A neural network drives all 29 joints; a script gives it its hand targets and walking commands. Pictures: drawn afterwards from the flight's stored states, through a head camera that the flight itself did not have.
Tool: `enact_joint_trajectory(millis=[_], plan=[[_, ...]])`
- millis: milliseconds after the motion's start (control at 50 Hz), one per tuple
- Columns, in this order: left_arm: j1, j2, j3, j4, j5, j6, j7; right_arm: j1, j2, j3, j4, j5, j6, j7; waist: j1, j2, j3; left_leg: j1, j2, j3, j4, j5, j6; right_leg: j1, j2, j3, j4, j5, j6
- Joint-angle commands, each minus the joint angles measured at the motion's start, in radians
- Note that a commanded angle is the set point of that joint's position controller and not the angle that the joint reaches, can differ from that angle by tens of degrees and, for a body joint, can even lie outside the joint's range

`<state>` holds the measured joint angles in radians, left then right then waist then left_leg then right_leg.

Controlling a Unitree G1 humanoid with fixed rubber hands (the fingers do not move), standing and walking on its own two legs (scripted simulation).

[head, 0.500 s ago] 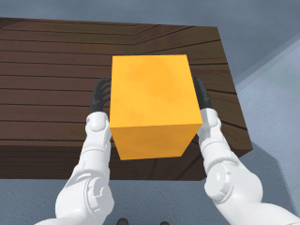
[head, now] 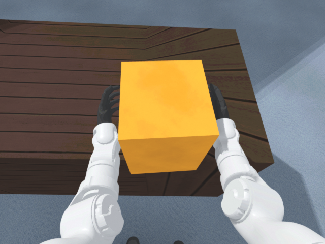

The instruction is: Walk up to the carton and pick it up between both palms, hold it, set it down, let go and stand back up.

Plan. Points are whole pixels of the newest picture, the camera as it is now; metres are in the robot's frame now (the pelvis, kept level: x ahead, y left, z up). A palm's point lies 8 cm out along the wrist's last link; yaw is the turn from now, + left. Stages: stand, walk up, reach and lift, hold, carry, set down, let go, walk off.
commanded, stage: reach and lift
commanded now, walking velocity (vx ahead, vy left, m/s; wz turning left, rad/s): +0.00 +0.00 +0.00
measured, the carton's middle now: (163, 122) +0.41 +0.03 -0.01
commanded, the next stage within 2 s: none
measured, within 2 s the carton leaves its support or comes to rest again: leaves its support in 1.24 s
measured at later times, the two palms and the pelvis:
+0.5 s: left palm (106, 118) +0.39 +0.18 +0.03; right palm (219, 114) +0.43 -0.11 +0.03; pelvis +0.00 +0.00 +0.00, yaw +0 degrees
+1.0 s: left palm (104, 124) +0.37 +0.18 +0.03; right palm (219, 119) +0.41 -0.11 +0.03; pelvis -0.02 +0.00 +0.00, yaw +0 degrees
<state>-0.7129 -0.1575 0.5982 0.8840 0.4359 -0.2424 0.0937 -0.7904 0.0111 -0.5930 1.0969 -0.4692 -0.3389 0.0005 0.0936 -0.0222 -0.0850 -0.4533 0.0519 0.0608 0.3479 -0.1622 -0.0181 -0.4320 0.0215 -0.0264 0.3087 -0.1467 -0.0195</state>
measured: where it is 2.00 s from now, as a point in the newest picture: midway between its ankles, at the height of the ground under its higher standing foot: outside the picture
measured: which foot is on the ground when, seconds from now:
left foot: down 0.00-1.00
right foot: down 0.00-1.00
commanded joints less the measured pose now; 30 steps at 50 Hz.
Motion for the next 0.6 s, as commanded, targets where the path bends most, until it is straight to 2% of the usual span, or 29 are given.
enact_joint_trajectory(millis=[0, 320, 580], plan=[[-0.390, -0.394, -0.238, 0.020, 0.039, -0.018, -0.066, -0.445, 0.513, 0.226, 0.017, -0.057, -0.061, 0.110, 0.026, -0.025, -0.527, 0.102, -0.033, 0.093, 0.016, 0.396, 0.004, 0.455, -0.006, -0.040, 0.084, 0.457, 0.023], [-0.392, -0.404, -0.247, 0.042, 0.032, -0.025, -0.062, -0.453, 0.524, 0.248, 0.035, -0.043, -0.077, 0.098, 0.025, -0.028, -0.525, 0.079, -0.032, 0.087, 0.012, 0.392, 0.007, 0.464, -0.007, -0.035, 0.088, 0.490, 0.023], [-0.450, -0.425, -0.301, 0.081, -0.006, -0.077, -0.061, -0.501, 0.545, 0.317, 0.056, -0.031, -0.143, 0.066, 0.015, -0.033, -0.601, 0.034, -0.030, 0.080, 0.007, 0.384, 0.004, 0.511, -0.013, -0.034, 0.108, 0.599, 0.026]])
